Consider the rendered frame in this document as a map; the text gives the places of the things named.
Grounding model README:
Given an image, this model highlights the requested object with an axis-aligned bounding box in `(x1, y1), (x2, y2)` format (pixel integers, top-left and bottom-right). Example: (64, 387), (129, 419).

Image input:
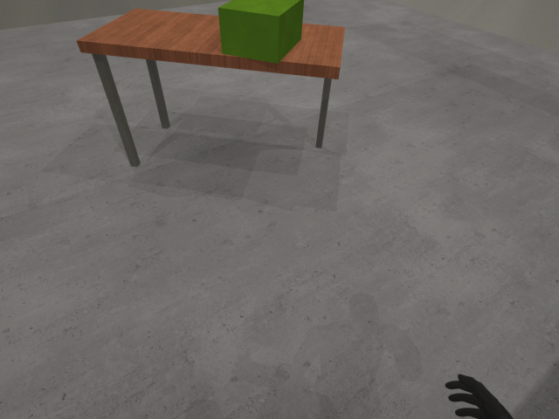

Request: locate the carton
(218, 0), (304, 64)

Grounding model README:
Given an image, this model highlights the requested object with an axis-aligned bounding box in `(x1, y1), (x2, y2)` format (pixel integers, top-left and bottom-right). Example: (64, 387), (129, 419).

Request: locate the robot right hand
(445, 374), (514, 419)

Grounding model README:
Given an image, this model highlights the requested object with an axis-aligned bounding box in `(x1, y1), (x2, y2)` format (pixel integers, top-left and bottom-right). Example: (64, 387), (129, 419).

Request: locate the table
(76, 9), (345, 167)

